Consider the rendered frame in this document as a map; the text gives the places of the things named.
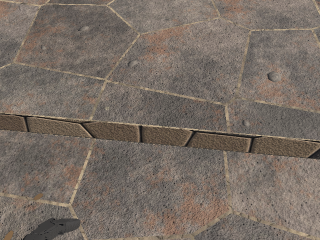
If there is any left robot hand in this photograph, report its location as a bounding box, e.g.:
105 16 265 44
21 217 81 240

